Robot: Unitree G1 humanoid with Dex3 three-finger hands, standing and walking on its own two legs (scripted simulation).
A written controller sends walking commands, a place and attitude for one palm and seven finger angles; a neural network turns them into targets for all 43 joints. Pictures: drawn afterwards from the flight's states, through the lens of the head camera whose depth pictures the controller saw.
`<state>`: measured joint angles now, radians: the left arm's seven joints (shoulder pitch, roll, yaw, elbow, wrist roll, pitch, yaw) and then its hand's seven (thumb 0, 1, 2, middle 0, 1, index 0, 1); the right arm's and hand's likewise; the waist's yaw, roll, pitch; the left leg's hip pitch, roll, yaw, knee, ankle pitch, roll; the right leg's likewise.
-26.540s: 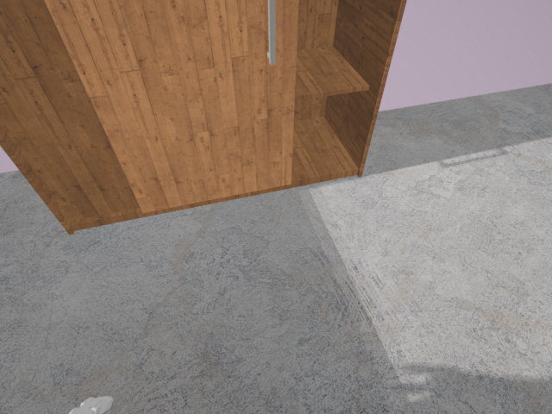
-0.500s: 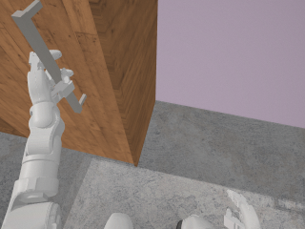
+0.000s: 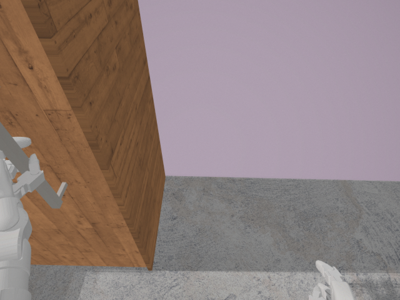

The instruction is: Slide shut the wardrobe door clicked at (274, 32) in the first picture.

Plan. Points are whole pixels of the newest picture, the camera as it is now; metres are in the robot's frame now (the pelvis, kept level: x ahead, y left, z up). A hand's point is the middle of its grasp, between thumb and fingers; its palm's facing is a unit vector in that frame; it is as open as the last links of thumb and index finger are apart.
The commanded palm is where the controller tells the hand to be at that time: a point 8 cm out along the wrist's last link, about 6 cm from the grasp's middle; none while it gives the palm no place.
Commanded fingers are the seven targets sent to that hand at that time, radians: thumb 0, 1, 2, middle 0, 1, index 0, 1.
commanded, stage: stop walking and hold the door there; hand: left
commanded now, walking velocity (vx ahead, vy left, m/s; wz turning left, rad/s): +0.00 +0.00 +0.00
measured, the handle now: (29, 156) +0.35 +0.37 +0.10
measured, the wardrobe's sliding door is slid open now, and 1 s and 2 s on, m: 0.00 0.00 0.00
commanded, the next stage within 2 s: none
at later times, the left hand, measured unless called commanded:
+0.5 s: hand (35, 173) +0.31 +0.34 +0.10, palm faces +0.55 -0.79 -0.28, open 6.0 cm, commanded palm +0.26 +0.35 +0.10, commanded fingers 0.00 0.90 0.90 -0.45 -1.40 -0.45 -1.40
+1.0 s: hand (34, 175) +0.31 +0.34 +0.10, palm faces +0.48 -0.83 -0.28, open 6.0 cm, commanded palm +0.26 +0.36 +0.10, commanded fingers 0.00 0.90 0.90 -0.45 -1.40 -0.45 -1.40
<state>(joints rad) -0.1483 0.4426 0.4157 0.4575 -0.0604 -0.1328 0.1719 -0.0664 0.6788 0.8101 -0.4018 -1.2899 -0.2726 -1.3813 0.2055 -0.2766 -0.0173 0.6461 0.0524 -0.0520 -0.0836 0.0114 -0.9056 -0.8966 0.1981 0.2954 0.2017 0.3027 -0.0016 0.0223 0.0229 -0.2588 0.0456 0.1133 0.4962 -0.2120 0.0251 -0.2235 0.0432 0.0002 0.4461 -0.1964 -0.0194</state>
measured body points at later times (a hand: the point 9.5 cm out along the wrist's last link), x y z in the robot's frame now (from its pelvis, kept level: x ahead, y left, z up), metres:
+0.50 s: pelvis +0.02 +0.02 +0.00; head +0.00 +0.02 +0.45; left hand +0.28 +0.38 +0.12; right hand +0.16 -0.22 -0.10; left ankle +0.04 +0.10 -0.74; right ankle +0.03 -0.11 -0.74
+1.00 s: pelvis +0.00 +0.05 -0.01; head +0.02 +0.05 +0.44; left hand +0.28 +0.38 +0.11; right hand +0.18 -0.21 -0.10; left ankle +0.04 +0.10 -0.74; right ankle +0.03 -0.11 -0.74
